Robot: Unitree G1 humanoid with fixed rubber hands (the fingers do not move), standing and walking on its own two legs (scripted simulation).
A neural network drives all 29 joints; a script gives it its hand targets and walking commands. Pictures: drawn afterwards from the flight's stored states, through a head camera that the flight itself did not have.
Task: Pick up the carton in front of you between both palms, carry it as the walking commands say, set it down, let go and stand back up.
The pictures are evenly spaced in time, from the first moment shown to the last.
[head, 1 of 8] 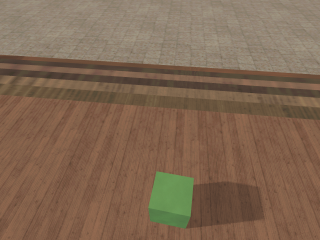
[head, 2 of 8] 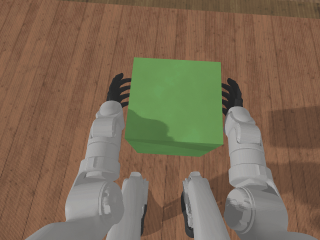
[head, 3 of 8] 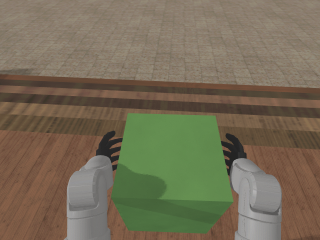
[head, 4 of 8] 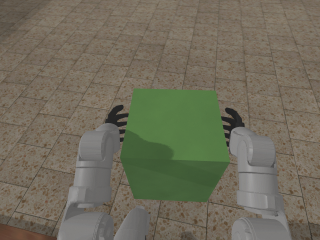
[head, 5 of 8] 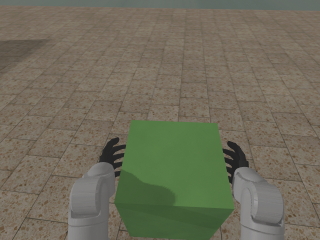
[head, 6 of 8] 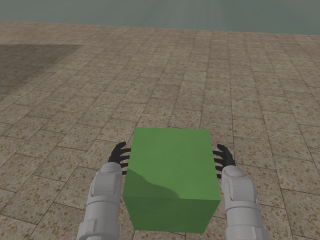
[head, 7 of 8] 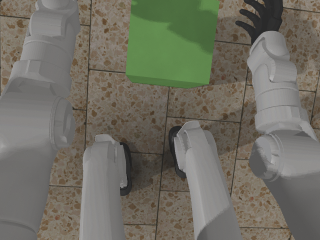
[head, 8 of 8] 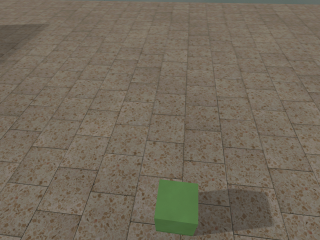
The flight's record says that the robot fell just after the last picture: no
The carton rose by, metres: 0.69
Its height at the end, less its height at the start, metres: -0.77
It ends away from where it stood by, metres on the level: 4.85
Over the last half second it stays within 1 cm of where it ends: yes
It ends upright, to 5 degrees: yes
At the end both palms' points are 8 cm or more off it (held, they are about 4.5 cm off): yes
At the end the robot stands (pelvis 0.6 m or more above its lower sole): yes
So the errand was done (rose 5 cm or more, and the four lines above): yes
